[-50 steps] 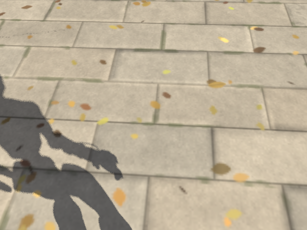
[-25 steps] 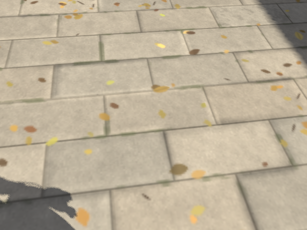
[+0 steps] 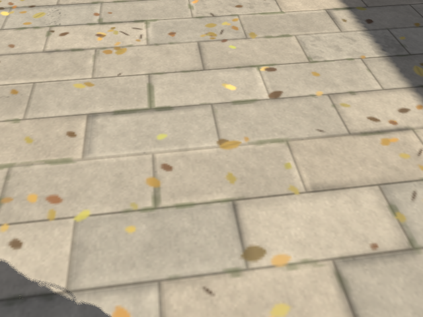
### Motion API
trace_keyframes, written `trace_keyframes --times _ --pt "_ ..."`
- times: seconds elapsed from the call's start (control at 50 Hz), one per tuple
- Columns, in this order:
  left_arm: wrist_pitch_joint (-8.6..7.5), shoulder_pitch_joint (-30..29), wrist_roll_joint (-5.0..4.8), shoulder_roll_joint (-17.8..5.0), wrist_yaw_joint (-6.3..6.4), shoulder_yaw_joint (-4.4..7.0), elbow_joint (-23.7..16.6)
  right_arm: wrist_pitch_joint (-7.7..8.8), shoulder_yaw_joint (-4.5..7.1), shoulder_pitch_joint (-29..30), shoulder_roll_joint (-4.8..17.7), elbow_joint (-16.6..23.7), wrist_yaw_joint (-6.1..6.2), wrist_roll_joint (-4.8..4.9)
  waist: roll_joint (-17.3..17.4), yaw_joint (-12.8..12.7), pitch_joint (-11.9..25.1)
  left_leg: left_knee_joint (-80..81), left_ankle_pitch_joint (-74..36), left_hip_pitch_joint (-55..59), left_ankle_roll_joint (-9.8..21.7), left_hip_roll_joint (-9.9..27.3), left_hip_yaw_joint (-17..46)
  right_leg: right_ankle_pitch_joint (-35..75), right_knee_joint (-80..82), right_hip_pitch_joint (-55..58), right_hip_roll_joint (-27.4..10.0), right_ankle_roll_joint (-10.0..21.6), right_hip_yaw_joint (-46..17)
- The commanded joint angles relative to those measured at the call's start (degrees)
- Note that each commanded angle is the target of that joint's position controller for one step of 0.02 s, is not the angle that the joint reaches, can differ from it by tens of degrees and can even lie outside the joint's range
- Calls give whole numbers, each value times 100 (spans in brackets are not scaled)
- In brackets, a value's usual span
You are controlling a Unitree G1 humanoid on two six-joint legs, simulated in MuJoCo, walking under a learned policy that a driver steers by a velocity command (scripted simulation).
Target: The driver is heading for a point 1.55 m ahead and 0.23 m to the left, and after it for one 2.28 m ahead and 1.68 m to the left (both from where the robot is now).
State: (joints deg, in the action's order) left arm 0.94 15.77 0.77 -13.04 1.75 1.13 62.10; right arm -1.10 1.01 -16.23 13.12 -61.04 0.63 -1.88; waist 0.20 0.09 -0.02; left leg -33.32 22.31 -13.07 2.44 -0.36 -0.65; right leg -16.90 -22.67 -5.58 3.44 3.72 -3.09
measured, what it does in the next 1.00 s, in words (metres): walks ahead: right foot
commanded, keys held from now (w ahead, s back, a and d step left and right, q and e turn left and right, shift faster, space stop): w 1.00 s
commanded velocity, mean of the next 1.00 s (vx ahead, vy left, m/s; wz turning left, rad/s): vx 0.43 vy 0.00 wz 0.00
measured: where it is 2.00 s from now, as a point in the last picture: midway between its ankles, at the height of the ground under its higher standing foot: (201, 196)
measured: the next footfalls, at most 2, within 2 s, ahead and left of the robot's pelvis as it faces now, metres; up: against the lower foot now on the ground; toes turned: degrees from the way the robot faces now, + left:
right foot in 0.62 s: +0.42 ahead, -0.03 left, +0.00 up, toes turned -4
left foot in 1.16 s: +0.73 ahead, +0.14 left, +0.00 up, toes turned +4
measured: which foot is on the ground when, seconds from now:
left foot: down 0.00-0.62, up 0.64-1.00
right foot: down 0.00-0.14, up 0.16-0.60, down 0.62-1.00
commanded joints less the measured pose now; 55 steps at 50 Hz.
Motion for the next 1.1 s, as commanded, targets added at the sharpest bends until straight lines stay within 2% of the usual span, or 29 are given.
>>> trace_keyframes --times 0.02,0.08,0.12,0.14,0.16,0.18,0.2,0.22,0.28,0.34,0.42,0.5,0.54,0.58,0.6,0.62,0.64,0.66,0.68,0.7,0.72,0.74,0.76,0.8,0.86,0.94,1.02,1.06,1.1 --pt "-82 295 66 -911 -12 228 -96 192 78 479 402 488 -70 -22 -768 -166 -1008 -1001 395 -1361 131 171 -20 -2514 1731 -502 -1903 1075 -2358" --pt "-203 59 11 -915 -44 271 -162 360 107 211 367 496 -135 52 -691 99 -803 -143 72 -571 223 146 -173 -1658 1406 -708 -1572 888 -1619" --pt "-224 -212 -17 -808 -68 269 -263 406 143 -749 272 120 -90 88 -382 532 -680 919 -511 1235 225 -220 -459 -1548 648 -1770 -1070 651 -1005" --pt "-275 -314 24 -581 -84 206 -372 443 209 -1298 498 -33 -30 41 288 714 -577 1465 40 2053 268 320 391 -1356 -395 -2486 -693 470 -536" --pt "-340 -386 -14 -69 -139 62 -590 476 336 -1981 1088 -107 4 30 1710 869 -192 2639 1955 2578 646 1804 2878 -1317 -2291 -3299 40 195 416" --pt "-350 -529 138 -562 -168 175 -667 420 356 -1919 1134 -214 -13 54 1232 667 -626 2905 2554 1897 978 2266 3749 -1406 -3272 -3674 -59 242 241" --pt "-372 -577 165 -610 -231 195 -665 432 282 -1294 861 -4 -36 49 564 317 -1029 2869 2369 1391 974 2107 3375 -826 -3703 -3733 -402 295 34" --pt "-408 -439 126 -465 -301 162 -567 494 238 -890 695 147 -61 68 336 117 -1052 2873 1677 1163 861 1823 2819 -304 -3753 -3581 -577 262 17" --pt "-408 -325 157 -397 -388 166 -457 647 144 -908 435 132 -40 95 345 -2 -696 2804 -629 1362 644 1265 1532 487 -3686 -3298 -713 56 296" --pt "-325 -725 133 -321 -379 159 -617 687 88 -1444 342 -86 -26 111 436 78 -606 2567 -2441 1634 648 1132 966 702 -3627 -3618 -684 -91 555" --pt "-293 -1725 90 -189 -375 83 -1044 680 22 -1636 272 -151 8 88 477 239 -805 2548 -3603 1465 656 984 588 1002 -2640 -3627 -544 -210 871" --pt "-310 -2233 24 -120 -354 2 -1318 692 14 -1724 349 -226 51 74 584 300 -865 2506 -4441 1501 662 1043 390 1250 -1434 -2938 -320 -20 1127" --pt "-336 -1970 17 -245 -296 43 -1333 710 31 -1551 434 -227 62 73 603 81 -699 2115 -5679 1686 616 1141 278 1137 -1139 -2355 -155 218 1156" --pt "-402 -880 9 -491 -207 169 -1035 701 74 -1348 571 -198 83 68 640 -406 -87 867 -6983 1909 528 1170 183 848 -986 -1258 110 455 1103" --pt "-453 49 16 -601 -158 252 -738 673 94 -1203 628 -164 76 99 565 -809 367 -200 -6696 1654 466 1080 87 1088 -561 -205 106 579 1042" --pt "-486 914 138 -921 -93 371 -541 670 58 -1182 514 -54 41 132 259 -1099 886 -1655 -5044 649 428 873 -10 397 -408 1131 -722 803 145" --pt "-476 1278 284 -1448 -94 503 -528 645 -58 -1855 -219 62 -43 257 -1004 -668 1602 -4037 -331 -1391 209 -140 -234 -195 -110 2684 -2567 1635 -2792" --pt "-409 913 31 -1202 -179 485 -523 621 118 -1541 401 29 -39 161 -434 -692 1518 -4801 475 -2086 310 -328 422 -944 767 2290 -2589 1805 -3931" --pt "-423 156 -44 -944 -189 410 -652 630 159 -958 466 280 -42 114 -352 -377 439 -4649 -92 -2450 370 75 448 -1166 987 1363 -2412 1589 -2921" --pt "-485 -179 -31 -553 -216 318 -703 663 160 -614 425 367 -64 90 -66 -271 -35 -4326 -462 -2298 379 269 415 -605 1215 565 -2174 1426 -2291" --pt "-548 -240 6 -335 -206 250 -646 630 172 -540 319 366 -78 70 20 -71 -303 -4023 -597 -2000 360 416 415 61 1327 -9 -1924 1230 -1745" --pt "-599 -171 14 -157 -180 183 -536 550 159 -625 205 371 -110 -7 -32 119 -340 -3745 -635 -1642 290 509 417 553 1394 -423 -1702 1071 -1309" --pt "-653 -38 21 -124 -167 159 -457 480 142 -713 56 337 -146 -27 -86 201 -312 -3550 -633 -1460 234 538 385 902 1428 -563 -1601 1009 -1031" --pt "-737 281 3 -275 -152 171 -326 389 148 -557 10 423 -192 -47 -160 263 -359 -3229 -728 -1592 133 587 230 1469 1497 -609 -1480 996 -673" --pt "-744 613 -7 -425 -152 174 -266 323 159 301 120 752 -229 -46 -207 139 -564 -2521 -1333 -2213 -25 714 3 1778 1686 -444 -1351 934 -346" --pt "-724 1031 -23 -383 -155 123 -208 349 92 1326 50 1108 -254 48 -274 -143 -616 -1111 -2095 -2221 -121 574 -299 2676 1622 -106 -1153 707 36" --pt "-696 1477 19 -426 -105 109 -72 377 61 1948 77 1330 -234 74 -368 -371 -597 -331 -2223 -2252 -5 363 -456 3275 1406 735 -1322 694 77" --pt "-669 1524 65 -469 -69 118 -28 414 81 2069 146 1425 -221 69 -391 -346 -610 -96 -1936 -2261 128 292 -442 3722 1177 1171 -1488 737 65" --pt "-659 1350 87 -556 -37 141 -40 467 134 1748 246 1380 -185 63 -447 -105 -457 157 -1458 -1676 325 72 -509 4922 641 1336 -1556 657 176"
Keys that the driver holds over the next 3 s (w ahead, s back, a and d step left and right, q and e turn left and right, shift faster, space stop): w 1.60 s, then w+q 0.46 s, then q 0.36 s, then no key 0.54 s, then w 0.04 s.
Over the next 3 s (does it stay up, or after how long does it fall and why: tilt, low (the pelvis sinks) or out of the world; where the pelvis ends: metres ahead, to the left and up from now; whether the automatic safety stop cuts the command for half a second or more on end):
stays up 1.25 0.06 0.00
